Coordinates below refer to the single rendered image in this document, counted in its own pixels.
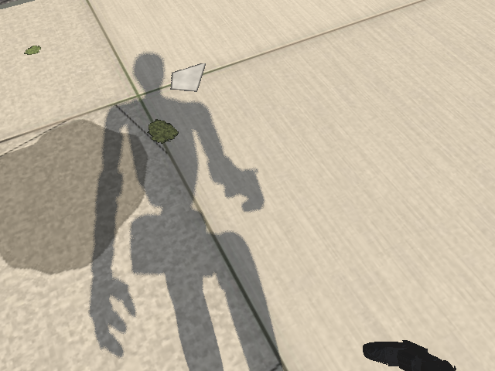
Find right robot hand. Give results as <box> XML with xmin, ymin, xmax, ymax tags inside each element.
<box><xmin>363</xmin><ymin>340</ymin><xmax>456</xmax><ymax>371</ymax></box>

